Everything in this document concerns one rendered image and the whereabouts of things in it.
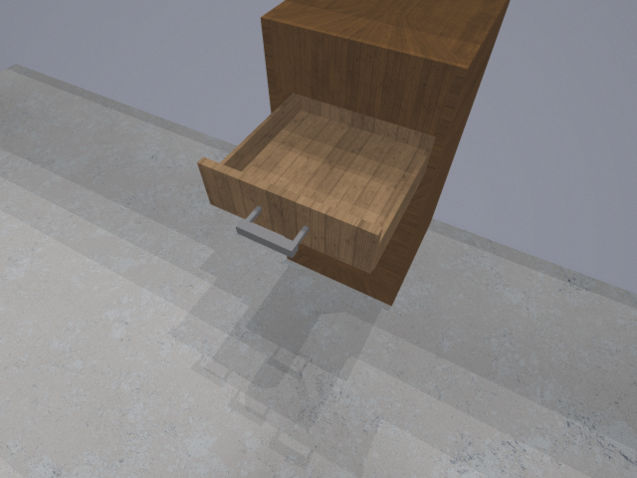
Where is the drawer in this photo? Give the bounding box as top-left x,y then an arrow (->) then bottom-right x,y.
197,93 -> 436,274

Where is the cabinet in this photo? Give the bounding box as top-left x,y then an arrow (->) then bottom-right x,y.
261,0 -> 510,306

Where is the handle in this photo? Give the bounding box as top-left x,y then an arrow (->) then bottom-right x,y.
236,206 -> 309,258

